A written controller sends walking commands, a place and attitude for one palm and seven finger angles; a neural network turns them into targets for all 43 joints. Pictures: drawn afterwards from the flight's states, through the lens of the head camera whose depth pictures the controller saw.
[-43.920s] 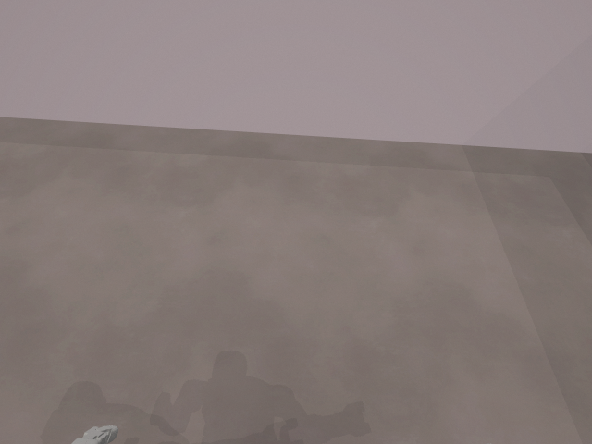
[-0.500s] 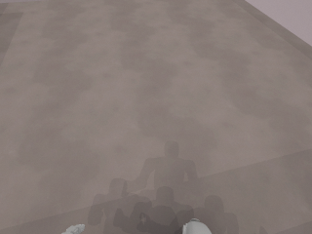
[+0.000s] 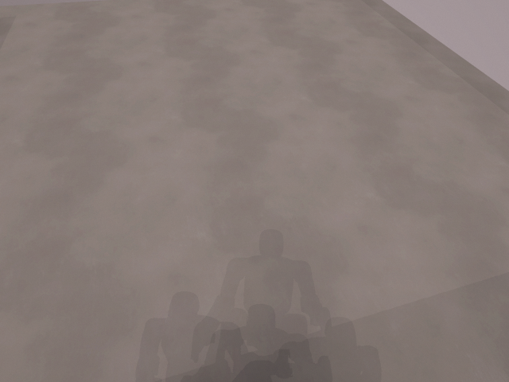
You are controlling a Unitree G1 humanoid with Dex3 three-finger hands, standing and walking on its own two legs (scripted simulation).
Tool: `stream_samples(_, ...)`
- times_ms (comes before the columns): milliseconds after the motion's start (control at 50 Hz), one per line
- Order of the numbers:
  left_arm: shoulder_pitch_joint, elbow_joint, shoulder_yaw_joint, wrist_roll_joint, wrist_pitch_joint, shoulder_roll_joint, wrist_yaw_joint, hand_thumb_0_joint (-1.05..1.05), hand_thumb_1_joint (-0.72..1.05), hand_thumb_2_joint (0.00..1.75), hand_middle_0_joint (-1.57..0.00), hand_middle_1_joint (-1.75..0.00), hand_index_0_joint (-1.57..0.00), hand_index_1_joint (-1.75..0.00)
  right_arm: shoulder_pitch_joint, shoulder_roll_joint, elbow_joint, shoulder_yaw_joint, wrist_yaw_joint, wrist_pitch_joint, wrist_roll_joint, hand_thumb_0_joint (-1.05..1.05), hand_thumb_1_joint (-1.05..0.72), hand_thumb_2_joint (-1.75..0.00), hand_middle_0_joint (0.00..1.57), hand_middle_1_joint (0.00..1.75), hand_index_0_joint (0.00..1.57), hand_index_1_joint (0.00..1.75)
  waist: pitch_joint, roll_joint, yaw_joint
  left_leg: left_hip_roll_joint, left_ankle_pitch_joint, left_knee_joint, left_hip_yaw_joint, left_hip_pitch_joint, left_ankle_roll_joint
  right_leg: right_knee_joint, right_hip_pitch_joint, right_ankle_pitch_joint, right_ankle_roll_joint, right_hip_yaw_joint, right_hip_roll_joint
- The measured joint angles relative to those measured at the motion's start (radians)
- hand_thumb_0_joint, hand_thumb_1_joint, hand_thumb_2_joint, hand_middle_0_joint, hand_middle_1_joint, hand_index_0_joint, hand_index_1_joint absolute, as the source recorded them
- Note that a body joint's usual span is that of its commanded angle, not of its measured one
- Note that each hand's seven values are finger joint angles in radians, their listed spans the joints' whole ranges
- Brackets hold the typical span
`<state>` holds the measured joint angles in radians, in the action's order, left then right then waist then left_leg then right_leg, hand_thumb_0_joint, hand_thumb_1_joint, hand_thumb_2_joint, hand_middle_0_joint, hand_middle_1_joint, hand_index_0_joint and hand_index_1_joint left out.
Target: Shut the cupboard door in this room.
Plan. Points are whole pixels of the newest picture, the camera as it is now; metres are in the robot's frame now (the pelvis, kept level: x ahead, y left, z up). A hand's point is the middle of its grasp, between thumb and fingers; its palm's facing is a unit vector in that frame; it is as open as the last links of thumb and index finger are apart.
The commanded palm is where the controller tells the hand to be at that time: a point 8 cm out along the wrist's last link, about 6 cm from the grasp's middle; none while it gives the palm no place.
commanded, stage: turn to face it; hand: left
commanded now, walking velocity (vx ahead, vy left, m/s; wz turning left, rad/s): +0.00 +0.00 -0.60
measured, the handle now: out of the picture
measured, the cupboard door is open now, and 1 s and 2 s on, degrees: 46 46 46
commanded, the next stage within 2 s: none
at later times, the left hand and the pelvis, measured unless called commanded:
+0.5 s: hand (179, 347) +0.20 +0.15 -0.16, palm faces -0.26 -0.92 -0.28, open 7.4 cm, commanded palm none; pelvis +0.03 -0.02 -0.01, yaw -17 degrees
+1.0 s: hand (210, 309) +0.27 +0.11 -0.15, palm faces -0.55 -0.81 -0.20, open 7.4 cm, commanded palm none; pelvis +0.06 +0.00 +0.01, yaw -35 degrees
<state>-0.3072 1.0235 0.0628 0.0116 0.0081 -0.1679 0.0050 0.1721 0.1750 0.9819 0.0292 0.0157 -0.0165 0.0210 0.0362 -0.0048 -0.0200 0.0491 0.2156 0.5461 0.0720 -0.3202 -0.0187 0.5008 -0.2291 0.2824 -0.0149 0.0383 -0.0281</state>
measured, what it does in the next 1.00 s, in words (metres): steps on the spot, turning right: right foot, then left foot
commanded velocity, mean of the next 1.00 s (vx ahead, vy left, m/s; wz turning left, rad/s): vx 0.00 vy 0.00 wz -0.60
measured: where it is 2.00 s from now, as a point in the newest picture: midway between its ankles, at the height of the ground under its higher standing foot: outside the picture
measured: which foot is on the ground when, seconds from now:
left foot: down 0.00-0.40, up 0.42-0.70, down 0.72-1.00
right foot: down 0.00-0.00, up 0.02-0.38, down 0.40-0.72, up 0.74-1.00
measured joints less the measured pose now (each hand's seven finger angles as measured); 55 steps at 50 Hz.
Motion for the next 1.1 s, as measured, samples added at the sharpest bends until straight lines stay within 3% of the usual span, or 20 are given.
stream_samples(60, 0.003, 0.008, 0.006, -0.002, 0.035, -0.016, -0.005, 0.0, 0.92, 0.9, -0.2, -0.3, -0.2, -0.3, -0.023, -0.013, -0.022, -0.013, 0.008, -0.007, 0.011, 0.0, -0.93, -0.9, 0.2, 0.3, 0.2, 0.3, 0.005, 0.035, -0.006, -0.001, 0.061, 0.036, 0.04, 0.01, 0.054, 0.211, -0.075, 0.186, 0.013, -0.022, 0.007)
stream_samples(120, 0.031, -0.005, 0.012, 0.001, 0.054, -0.025, -0.018, 0.0, 0.92, 0.9, -0.19, -0.3, -0.2, -0.3, -0.027, -0.015, -0.043, -0.022, 0.015, -0.003, 0.015, 0.0, -0.92, -0.9, 0.2, 0.3, 0.2, 0.3, 0.021, 0.033, -0.01, 0.016, 0.067, 0.007, 0.068, 0.048, 0.057, 0.45, -0.167, 0.236, 0.033, -0.003, 0.018)
stream_samples(160, 0.052, -0.025, 0.017, 0.001, 0.06, -0.031, -0.025, 0.01, 0.91, 0.9, -0.19, -0.3, -0.2, -0.3, -0.027, -0.012, -0.047, -0.024, 0.016, 0.004, 0.015, 0.0, -0.91, -0.9, 0.2, 0.3, 0.2, 0.3, 0.03, 0.028, -0.014, 0.029, 0.061, -0.019, 0.088, 0.074, 0.055, 0.506, -0.201, 0.217, 0.045, 0.009, 0.034)
stream_samples(300, 0.126, -0.098, 0.026, 0.007, 0.067, -0.053, -0.036, 0.01, 0.91, 0.9, -0.19, -0.3, -0.2, -0.3, -0.009, 0.01, -0.047, -0.002, 0.006, 0.026, 0.013, 0.0, -0.91, -0.9, 0.21, 0.3, 0.2, 0.3, 0.051, -0.003, 0.002, 0.082, 0.089, -0.018, 0.162, 0.12, 0.032, 0.355, -0.188, 0.128, 0.056, 0.04, 0.071)
stream_samples(360, 0.148, -0.123, 0.027, 0.01, 0.061, -0.062, -0.039, 0.01, 0.91, 0.9, -0.19, -0.3, -0.2, -0.3, 0.008, 0.029, -0.045, 0.011, 0.001, 0.035, 0.013, 0.0, -0.9, -0.9, 0.21, 0.3, 0.2, 0.3, 0.057, -0.02, 0.015, 0.11, 0.128, 0.035, 0.193, 0.117, 0.013, 0.243, -0.139, 0.077, 0.045, 0.056, 0.068)
stream_samples(400, 0.148, -0.147, 0.023, 0.012, 0.045, -0.077, -0.041, 0.01, 0.91, 0.9, -0.19, -0.3, -0.2, -0.3, 0.03, 0.042, -0.048, 0.019, -0.005, 0.043, 0.008, 0.0, -0.9, -0.9, 0.21, 0.3, 0.2, 0.3, 0.047, -0.017, 0.02, 0.123, 0.174, 0.116, 0.21, 0.091, -0.004, 0.114, -0.081, -0.033, 0.021, 0.054, 0.07)
stream_samples(420, 0.154, -0.15, 0.022, 0.014, 0.031, -0.077, -0.037, 0.01, 0.91, 0.9, -0.19, -0.3, -0.2, -0.3, 0.031, 0.055, -0.046, 0.024, -0.007, 0.05, 0.004, 0.0, -0.9, -0.9, 0.21, 0.3, 0.2, 0.3, 0.048, -0.026, 0.018, 0.125, 0.236, 0.198, 0.182, 0.054, -0.015, 0.123, -0.091, -0.014, 0.009, 0.048, 0.062)
stream_samples(460, 0.162, -0.155, 0.011, 0.01, 0.018, -0.068, -0.026, 0.0, 0.91, 0.9, -0.19, -0.3, -0.2, -0.3, 0.019, 0.08, -0.043, 0.031, -0.002, 0.074, -0.002, 0.0, -0.9, -0.9, 0.21, 0.3, 0.2, 0.3, 0.06, -0.048, 0.021, 0.088, 0.322, 0.403, 0.07, -0.037, -0.028, 0.159, -0.114, 0.026, -0.002, 0.038, 0.044)
stream_samples(520, 0.153, -0.158, 0.002, 0.009, 0.025, -0.063, -0.011, 0.0, 0.91, 0.9, -0.19, -0.3, -0.2, -0.3, 0.002, 0.091, -0.048, 0.031, 0.0, 0.083, -0.004, 0.0, -0.91, -0.9, 0.2, 0.3, 0.2, 0.3, 0.063, -0.039, 0.023, 0.039, 0.277, 0.574, -0.006, -0.135, -0.043, 0.11, -0.107, 0.001, 0.002, 0.003, 0.03)
stream_samples(580, 0.141, -0.151, -0.004, 0.011, 0.033, -0.064, -0.009, 0.0, 0.9, 0.9, -0.19, -0.3, -0.2, -0.3, 0.0, 0.086, -0.068, 0.024, -0.004, 0.073, -0.004, 0.0, -0.91, -0.9, 0.2, 0.3, 0.2, 0.3, 0.053, -0.009, 0.027, 0.022, 0.232, 0.513, -0.02, -0.154, -0.055, 0.055, -0.094, -0.032, 0.002, -0.031, 0.025)
stream_samples(680, 0.129, -0.143, -0.006, 0.013, 0.044, -0.067, -0.018, 0.01, 0.9, 0.9, -0.2, -0.3, -0.2, -0.3, -0.003, 0.067, -0.099, 0.012, -0.003, 0.055, -0.01, 0.0, -0.91, -0.9, 0.2, 0.3, 0.2, 0.3, 0.037, 0.036, 0.019, -0.004, 0.182, 0.225, -0.031, -0.077, -0.052, 0.046, -0.104, -0.041, 0.022, -0.096, 0.017)
stream_samples(720, 0.121, -0.143, -0.004, 0.006, 0.055, -0.066, -0.021, 0.01, 0.9, 0.9, -0.2, -0.3, -0.2, -0.3, 0.008, 0.066, -0.113, 0.004, -0.003, 0.038, -0.009, 0.0, -0.91, -0.9, 0.2, 0.3, 0.2, 0.3, 0.022, 0.036, 0.02, -0.002, 0.109, 0.05, -0.037, -0.013, -0.034, 0.085, -0.128, -0.023, 0.037, -0.116, 0.001)
stream_samples(740, 0.125, -0.14, -0.001, 0.002, 0.062, -0.071, -0.024, 0.01, 0.9, 0.9, -0.2, -0.3, -0.2, -0.3, 0.01, 0.059, -0.114, 0.001, 0.0, 0.03, -0.004, 0.0, -0.91, -0.9, 0.2, 0.3, 0.2, 0.3, 0.022, 0.046, 0.023, -0.004, 0.097, 0.05, -0.029, -0.015, -0.012, 0.138, -0.151, 0.043, 0.037, -0.123, 0.0)
stream_samples(800, 0.142, -0.133, 0.008, 0.006, 0.076, -0.086, -0.034, 0.01, 0.9, 0.9, -0.2, -0.3, -0.2, -0.3, 0.023, 0.037, -0.117, -0.016, 0.003, 0.021, 0.01, 0.0, -0.91, -0.9, 0.2, 0.3, 0.2, 0.3, 0.036, 0.057, 0.023, 0.014, 0.09, 0.056, 0.003, 0.003, 0.026, 0.415, -0.233, 0.205, 0.045, -0.085, -0.007)
stream_samples(840, 0.151, -0.135, 0.013, 0.005, 0.077, -0.092, -0.042, 0.01, 0.9, 0.9, -0.2, -0.3, -0.2, -0.3, 0.037, 0.028, -0.115, -0.023, 0.004, 0.022, 0.013, 0.0, -0.91, -0.9, 0.2, 0.3, 0.2, 0.3, 0.044, 0.05, 0.021, 0.034, 0.076, 0.021, 0.021, 0.032, 0.027, 0.54, -0.264, 0.213, 0.057, -0.045, 0.002)
stream_samples(880, 0.157, -0.142, 0.016, 0.003, 0.079, -0.094, -0.047, 0.01, 0.9, 0.9, -0.2, -0.3, -0.2, -0.3, 0.047, 0.023, -0.11, -0.025, 0.005, 0.024, 0.014, 0.0, -0.9, -0.9, 0.21, 0.3, 0.2, 0.3, 0.049, 0.04, 0.018, 0.053, 0.064, -0.011, 0.043, 0.059, 0.025, 0.568, -0.267, 0.199, 0.067, -0.015, 0.016)
stream_samples(1040, 0.186, -0.156, 0.014, 0.003, 0.077, -0.088, -0.053, 0.01, 0.91, 0.9, -0.19, -0.3, -0.2, -0.3, 0.073, 0.042, -0.084, -0.003, -0.004, 0.032, 0.013, 0.0, -0.9, -0.9, 0.21, 0.3, 0.2, 0.3, 0.056, -0.01, 0.039, 0.116, 0.093, 0.012, 0.138, 0.085, -0.005, 0.283, -0.134, 0.145, 0.05, 0.037, 0.049)
stream_samples(1080, 0.186, -0.166, 0.008, 0.004, 0.064, -0.088, -0.053, 0.01, 0.91, 0.9, -0.19, -0.3, -0.2, -0.3, 0.085, 0.055, -0.079, 0.005, -0.008, 0.037, 0.009, 0.0, -0.9, -0.9, 0.21, 0.3, 0.2, 0.3, 0.05, -0.02, 0.043, 0.133, 0.126, 0.071, 0.156, 0.066, -0.021, 0.127, -0.061, 0.038, 0.032, 0.046, 0.047)
stream_samples(1100, 0.182, -0.171, 0.006, 0.007, 0.051, -0.091, -0.051, 0.01, 0.91, 0.9, -0.19, -0.3, -0.2, -0.3, 0.091, 0.06, -0.078, 0.009, -0.01, 0.043, 0.004, 0.0, -0.9, -0.9, 0.21, 0.3, 0.2, 0.3, 0.042, -0.015, 0.04, 0.133, 0.155, 0.129, 0.156, 0.042, -0.028, 0.078, -0.043, 0.005, -0.002, 0.034, 0.05)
